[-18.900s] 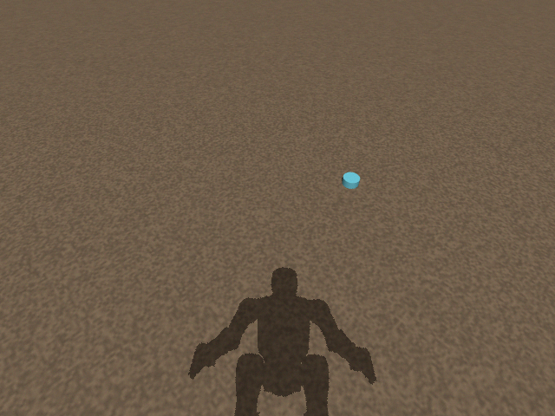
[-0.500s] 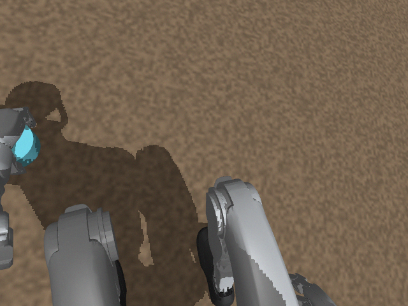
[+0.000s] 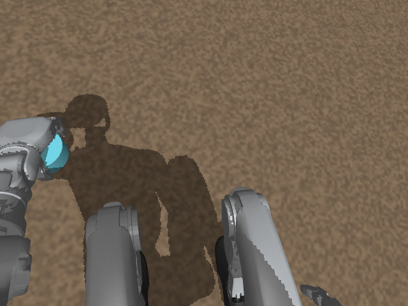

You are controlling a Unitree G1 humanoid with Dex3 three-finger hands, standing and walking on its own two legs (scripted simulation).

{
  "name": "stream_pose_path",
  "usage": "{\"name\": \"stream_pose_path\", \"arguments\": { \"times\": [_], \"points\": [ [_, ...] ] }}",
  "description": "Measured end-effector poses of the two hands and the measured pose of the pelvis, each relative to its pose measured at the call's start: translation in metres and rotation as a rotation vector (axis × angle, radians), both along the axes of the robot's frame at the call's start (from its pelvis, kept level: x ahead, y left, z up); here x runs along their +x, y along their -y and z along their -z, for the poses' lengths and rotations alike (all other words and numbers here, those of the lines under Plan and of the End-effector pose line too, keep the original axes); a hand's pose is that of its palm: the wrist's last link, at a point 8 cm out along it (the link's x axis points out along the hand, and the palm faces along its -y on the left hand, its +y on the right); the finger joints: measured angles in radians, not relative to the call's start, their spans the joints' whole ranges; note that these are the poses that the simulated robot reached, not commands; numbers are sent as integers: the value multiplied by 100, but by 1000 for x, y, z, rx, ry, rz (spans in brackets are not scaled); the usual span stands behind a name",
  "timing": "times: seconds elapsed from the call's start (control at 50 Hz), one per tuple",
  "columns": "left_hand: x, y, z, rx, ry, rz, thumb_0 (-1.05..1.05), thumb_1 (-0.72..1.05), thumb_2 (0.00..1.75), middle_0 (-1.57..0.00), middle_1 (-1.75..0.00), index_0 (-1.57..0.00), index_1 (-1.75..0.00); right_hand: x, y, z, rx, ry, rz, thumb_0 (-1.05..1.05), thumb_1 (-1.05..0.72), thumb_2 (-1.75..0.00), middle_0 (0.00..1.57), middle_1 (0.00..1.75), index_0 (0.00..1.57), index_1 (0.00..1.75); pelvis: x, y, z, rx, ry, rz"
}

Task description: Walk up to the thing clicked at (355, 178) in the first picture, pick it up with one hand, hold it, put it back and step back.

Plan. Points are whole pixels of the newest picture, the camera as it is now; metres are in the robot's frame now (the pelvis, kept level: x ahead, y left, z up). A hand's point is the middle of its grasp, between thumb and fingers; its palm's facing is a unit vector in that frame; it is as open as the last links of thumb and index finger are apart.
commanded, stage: lift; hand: left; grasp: from above
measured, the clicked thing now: (41, 151) +0.45 +0.31 -0.15
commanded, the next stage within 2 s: hold in 1.34 s
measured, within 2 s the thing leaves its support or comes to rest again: neither
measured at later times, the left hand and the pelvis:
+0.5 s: hand out of the picture +0.37 +0.29 +0.06, palm faces -0.42 -0.11 -0.90, open 10.9 cm; pelvis +0.00 +0.00 +0.14, yaw +3 degrees
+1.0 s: hand out of the picture +0.35 +0.26 +0.23, palm faces -0.45 -0.10 -0.89, open 10.9 cm; pelvis +0.04 +0.00 +0.31, yaw +5 degrees
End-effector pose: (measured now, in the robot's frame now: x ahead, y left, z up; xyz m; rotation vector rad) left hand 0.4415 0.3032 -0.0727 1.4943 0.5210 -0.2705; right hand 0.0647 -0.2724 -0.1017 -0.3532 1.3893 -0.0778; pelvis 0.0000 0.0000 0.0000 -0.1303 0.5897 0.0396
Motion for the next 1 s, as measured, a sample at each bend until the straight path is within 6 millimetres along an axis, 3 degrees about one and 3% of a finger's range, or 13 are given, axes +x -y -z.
{"name": "stream_pose_path", "arguments": {
  "times": [0.18, 0.34, 0.5, 0.7, 0.86, 1.0],
  "points": [
    [-25, -3, -59, -5, 35, 16, -1, -12, 59, -47, -71, -59, -70, 29, 1, -36, -14, 102, 2, 1, -91, -90, 20, 30, 20, 30, -4, -1, -37, 9, 8, -13],
    [-52, 4, -117, -22, 48, 4, -2, -11, 59, -46, -72, -58, -70, 54, -8, -80, 0, 190, 14, 1, -91, -90, 20, 30, 20, 30, -4, -1, -85, 26, 38, -22],
    [-68, 15, -191, -35, 74, 1, -1, -11, 60, -46, -73, -58, -71, 71, -18, -138, 11, 262, 34, 1, -91, -90, 20, 30, 21, 30, -1, -1, -144, 44, 98, -34],
    [-87, 18, -283, -30, 43, -34, -1, -12, 60, -46, -72, -58, -71, 77, -25, -219, 25, 321, 77, 1, -90, -90, 20, 30, 21, 30, 12, -2, -226, 73, 197, -37],
    [-97, 28, -326, -48, 11, -15, -1, -11, 59, -45, -73, -57, -71, 81, -23, -269, 11, 352, 92, 1, -91, -90, 20, 30, 21, 30, 27, -3, -274, 87, 259, -40],
    [-90, 37, -358, -26, 39, -6, -1, -11, 59, -45, -73, -57, -72, 87, -21, -300, 13, 355, 102, 1, -90, -90, 20, 30, 21, 30, 40, -3, -307, 100, 309, -40]
  ]
}}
